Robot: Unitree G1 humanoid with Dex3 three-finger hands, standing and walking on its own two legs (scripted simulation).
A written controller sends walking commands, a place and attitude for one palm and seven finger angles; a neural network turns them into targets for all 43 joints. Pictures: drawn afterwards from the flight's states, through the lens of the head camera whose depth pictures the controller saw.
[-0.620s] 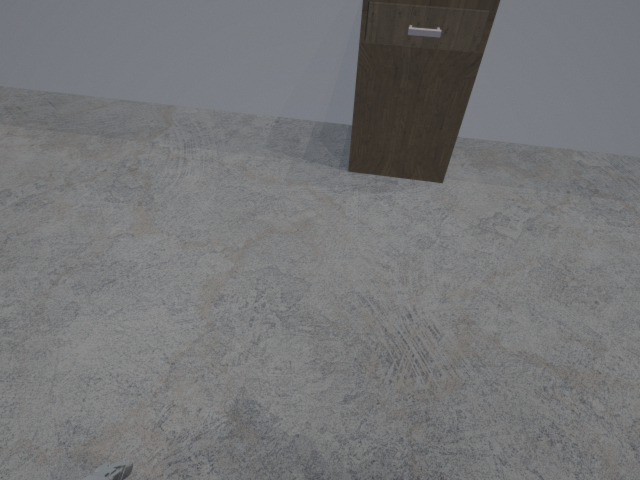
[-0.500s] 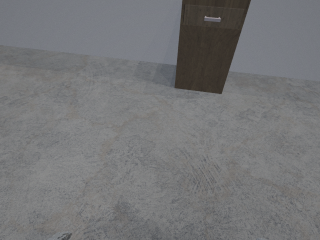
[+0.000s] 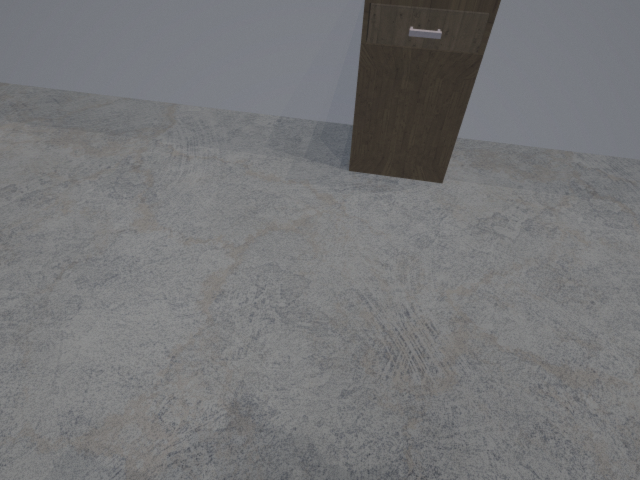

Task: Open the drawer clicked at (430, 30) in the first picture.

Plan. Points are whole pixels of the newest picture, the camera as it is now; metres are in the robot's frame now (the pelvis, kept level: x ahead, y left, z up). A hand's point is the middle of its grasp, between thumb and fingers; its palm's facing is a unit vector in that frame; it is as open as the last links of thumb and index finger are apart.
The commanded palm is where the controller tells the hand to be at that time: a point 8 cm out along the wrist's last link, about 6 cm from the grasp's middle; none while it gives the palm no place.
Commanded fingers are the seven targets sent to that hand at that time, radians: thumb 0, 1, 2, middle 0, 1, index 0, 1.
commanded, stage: stand and wait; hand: left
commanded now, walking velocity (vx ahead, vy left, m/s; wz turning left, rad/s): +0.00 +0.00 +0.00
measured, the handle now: (425, 31) +1.67 -0.32 -0.05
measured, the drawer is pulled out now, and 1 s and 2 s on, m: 0.00 0.00 0.00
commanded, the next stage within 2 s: look at it before walking up in 0.22 s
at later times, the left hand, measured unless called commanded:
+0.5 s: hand out of the picture +0.08 +0.24 -0.16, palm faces -0.04 -0.95 -0.32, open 7.4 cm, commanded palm none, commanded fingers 0.00 0.90 0.90 -0.20 -0.30 -0.20 -0.30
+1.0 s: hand out of the picture +0.09 +0.25 -0.15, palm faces -0.04 -0.94 -0.34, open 7.4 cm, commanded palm none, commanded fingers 0.00 0.90 0.90 -0.20 -0.30 -0.20 -0.30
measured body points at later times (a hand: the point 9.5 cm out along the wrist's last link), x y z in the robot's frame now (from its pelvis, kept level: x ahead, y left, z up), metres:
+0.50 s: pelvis +0.00 +0.00 +0.00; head +0.00 +0.01 +0.45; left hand +0.08 +0.29 -0.13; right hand +0.07 -0.29 -0.13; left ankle +0.01 +0.13 -0.74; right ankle +0.01 -0.12 -0.74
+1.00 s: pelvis +0.01 +0.00 +0.00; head +0.02 +0.00 +0.45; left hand +0.09 +0.30 -0.13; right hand +0.10 -0.30 -0.13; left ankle +0.01 +0.13 -0.74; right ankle +0.01 -0.12 -0.74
